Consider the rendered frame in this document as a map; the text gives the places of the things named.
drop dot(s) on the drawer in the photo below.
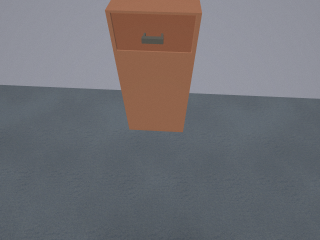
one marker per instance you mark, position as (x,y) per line
(177,30)

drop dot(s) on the cabinet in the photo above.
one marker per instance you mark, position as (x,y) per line
(155,85)

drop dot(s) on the handle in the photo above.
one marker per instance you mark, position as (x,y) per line
(152,39)

